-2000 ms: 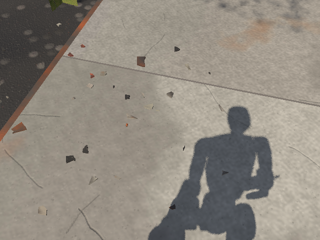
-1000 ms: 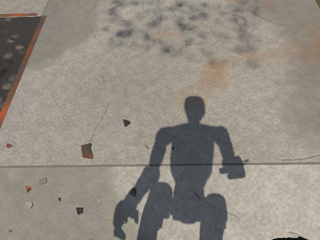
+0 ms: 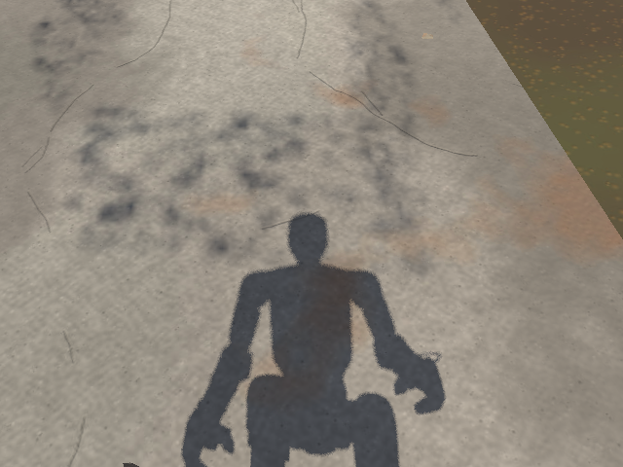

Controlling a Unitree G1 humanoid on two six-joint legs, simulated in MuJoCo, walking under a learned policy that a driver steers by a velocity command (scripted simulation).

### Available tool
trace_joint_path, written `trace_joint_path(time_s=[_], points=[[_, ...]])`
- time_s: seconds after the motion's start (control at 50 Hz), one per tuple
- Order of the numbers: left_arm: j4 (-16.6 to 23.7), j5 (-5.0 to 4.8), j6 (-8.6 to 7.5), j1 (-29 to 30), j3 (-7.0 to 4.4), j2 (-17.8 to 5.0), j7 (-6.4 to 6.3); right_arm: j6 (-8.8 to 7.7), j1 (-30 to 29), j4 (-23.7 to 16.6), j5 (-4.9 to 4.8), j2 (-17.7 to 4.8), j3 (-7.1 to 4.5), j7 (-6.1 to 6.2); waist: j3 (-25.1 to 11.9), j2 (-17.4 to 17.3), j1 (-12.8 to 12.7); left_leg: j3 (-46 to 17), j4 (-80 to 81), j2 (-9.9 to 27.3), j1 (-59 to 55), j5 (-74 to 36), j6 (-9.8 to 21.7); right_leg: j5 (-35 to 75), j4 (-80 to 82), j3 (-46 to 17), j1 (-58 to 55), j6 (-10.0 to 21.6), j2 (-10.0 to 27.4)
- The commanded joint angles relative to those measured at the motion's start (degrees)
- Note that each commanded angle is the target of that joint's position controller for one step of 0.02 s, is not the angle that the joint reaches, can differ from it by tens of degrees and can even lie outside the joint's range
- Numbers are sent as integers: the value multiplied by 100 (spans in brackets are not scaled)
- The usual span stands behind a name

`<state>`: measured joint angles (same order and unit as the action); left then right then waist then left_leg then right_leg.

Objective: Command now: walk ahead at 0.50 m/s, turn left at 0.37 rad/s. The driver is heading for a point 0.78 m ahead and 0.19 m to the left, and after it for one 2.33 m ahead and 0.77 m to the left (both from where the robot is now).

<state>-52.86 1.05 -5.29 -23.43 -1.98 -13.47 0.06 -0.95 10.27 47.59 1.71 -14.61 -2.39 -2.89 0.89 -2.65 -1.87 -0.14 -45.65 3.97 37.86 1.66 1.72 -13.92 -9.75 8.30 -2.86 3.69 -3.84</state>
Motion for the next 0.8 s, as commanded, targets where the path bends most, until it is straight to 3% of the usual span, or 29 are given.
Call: trace_joint_path(time_s=[0.02,0.06,0.1,0.14,0.16,0.18,0.2,0.22,0.24,0.26,0.28,0.32,0.36,0.46,0.56,0.6,0.66,0.68,0.7,0.72,0.74,0.76,0.78,0.8], points=[[161,5,-83,-80,-135,-727,-66,-93,-806,-604,19,-174,28,-53,552,592,-84,323,647,-23,-10,-203,142,2455,279,-223,212,521,1689],[73,22,-45,-154,-151,-811,-103,-101,-907,-707,28,-209,23,-71,539,608,-81,513,947,-141,-128,146,318,3171,-60,-70,-179,441,1783],[50,41,-1,-73,-175,-951,-139,-95,-666,-694,36,-283,-19,-39,295,726,70,785,1086,-469,-634,692,550,4954,-804,136,-453,341,1814],[56,65,100,-1,-214,-1108,-163,-129,326,-443,70,-472,-139,20,-345,764,493,917,1347,-906,-1793,1120,836,5873,-2482,324,-402,255,1773],[140,44,125,68,-206,-1110,-167,-165,1243,-173,141,-728,-270,76,-856,531,918,495,1676,-779,-3169,1021,1081,4899,-3866,406,423,118,1639],[482,-74,75,-46,-96,-684,-101,-143,1783,-149,165,-1444,-490,178,-1540,-496,982,-1824,1829,779,-4897,1398,1726,2133,-6014,528,2379,-151,1061],[721,-52,28,138,-137,-716,-37,-96,1538,-214,-45,-1659,-538,157,-1943,-920,741,-4424,2737,1683,-5587,553,2334,-1612,-7323,-475,3900,-309,19],[836,26,-9,685,-133,-801,-8,-55,1345,-175,-156,-1533,-531,180,-1300,-182,769,-3547,2767,1453,-5199,516,2151,-1126,-7344,-1133,4451,-243,482],[895,-19,-74,816,-87,-719,10,-51,1078,-169,-159,-1204,-450,218,-600,114,601,-2845,2880,1293,-4360,226,1931,-666,-6884,-1072,4436,-233,727],[854,2,-70,785,-93,-688,6,-54,838,-183,-143,-944,-375,234,-184,393,348,-2357,3029,978,-3649,-143,1651,-510,-6308,-1051,4136,-249,906],[865,101,27,734,-90,-674,5,-73,644,-195,-176,-792,-323,253,-13,358,143,-1973,3142,690,-3137,-454,1495,-490,-5955,-1060,3812,-328,1001],[850,198,238,571,-77,-602,41,-169,618,-233,-184,-762,-299,235,-131,185,13,-1651,3252,452,-2769,-906,1485,-440,-5626,-977,3430,-468,1002],[953,187,329,753,-72,-548,69,-228,754,-203,-181,-922,-341,224,-101,140,12,-1490,3375,296,-2630,-869,1475,-145,-5204,-882,3534,-585,997],[1362,145,339,1915,-57,-555,97,-213,1281,-144,-181,-979,-373,235,138,-47,428,-1626,3439,149,-3020,-530,1243,950,-3829,-872,4133,-736,933],[1676,81,251,2694,0,-579,143,-190,1668,-135,-111,-1049,-396,294,134,-110,731,-1888,3000,232,-3647,-1138,1168,1201,-2840,-891,4110,-665,646],[1750,58,202,2689,-6,-670,137,-191,1605,-192,-80,-1121,-414,336,116,-171,657,-2083,2764,324,-3726,-1376,1052,1038,-2473,-979,3741,-565,553],[1416,59,118,1547,-108,-901,57,-242,1240,-257,-73,-1179,-404,345,-215,-182,111,-1999,1956,252,-3426,-2315,719,592,-1918,-816,1984,-257,265],[1221,108,47,833,-175,-1040,-7,-277,1249,-217,-106,-1074,-362,306,-612,121,-247,-1677,906,-98,-3201,-2318,586,678,-1592,-899,985,-89,413],[1179,227,6,-73,-252,-1413,-100,-324,1345,-354,-142,-666,-234,272,-1450,729,-550,-1255,-683,-423,-2552,-860,457,-449,-1429,-2249,-238,220,1677],[1098,261,77,-46,-389,-1954,-92,-313,2133,-435,-265,-348,-183,262,-1705,2155,-46,-688,-2029,-1375,-861,2819,271,-746,-648,-5016,-1123,902,2827],[1120,104,140,281,-330,-1458,-31,-242,2055,-219,-61,-749,-209,317,-1129,1236,73,-851,-2543,-906,-345,2650,336,-1344,-552,-5270,-585,954,2745],[1209,43,137,718,-217,-977,-4,-223,1585,-219,-43,-775,-216,285,-414,579,102,-836,-2501,-757,-415,2152,285,-510,-546,-4266,169,888,2499],[1175,55,107,895,-149,-747,15,-217,1282,-257,-43,-675,-186,272,-121,328,135,-786,-2287,-641,-561,1950,220,1008,-573,-3403,621,804,2225],[1103,42,65,884,-110,-669,4,-176,1173,-275,-15,-631,-183,257,-82,500,199,-731,-2069,-545,-716,1941,154,2348,-623,-2766,795,705,2012]])
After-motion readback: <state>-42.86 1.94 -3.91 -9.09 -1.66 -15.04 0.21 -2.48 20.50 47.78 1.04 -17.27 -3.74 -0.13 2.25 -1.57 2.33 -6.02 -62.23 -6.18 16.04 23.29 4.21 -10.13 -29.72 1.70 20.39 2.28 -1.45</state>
